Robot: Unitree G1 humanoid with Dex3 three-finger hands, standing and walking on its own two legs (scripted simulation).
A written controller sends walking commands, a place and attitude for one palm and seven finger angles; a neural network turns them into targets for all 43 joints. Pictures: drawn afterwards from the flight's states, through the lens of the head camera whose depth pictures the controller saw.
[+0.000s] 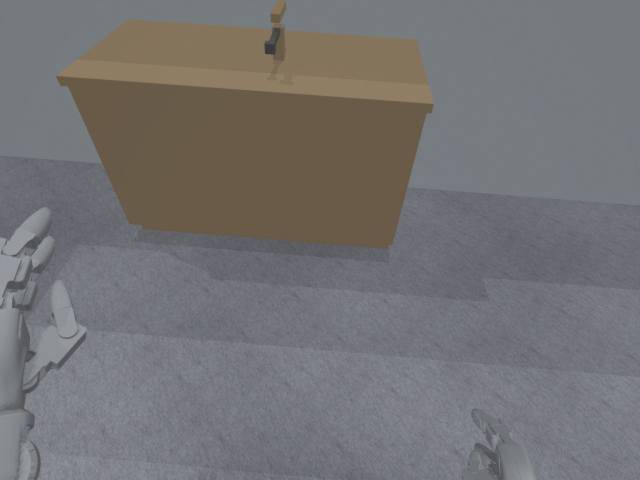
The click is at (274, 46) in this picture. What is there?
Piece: tap's lever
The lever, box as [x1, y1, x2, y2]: [264, 41, 275, 54]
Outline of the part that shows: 266,41 264,44 265,53 274,54 275,41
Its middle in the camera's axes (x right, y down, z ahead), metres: -0.15 -0.55 +1.11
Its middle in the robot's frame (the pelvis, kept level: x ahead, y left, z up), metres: +1.20 +0.23 +0.04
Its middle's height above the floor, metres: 0.82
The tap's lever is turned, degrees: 0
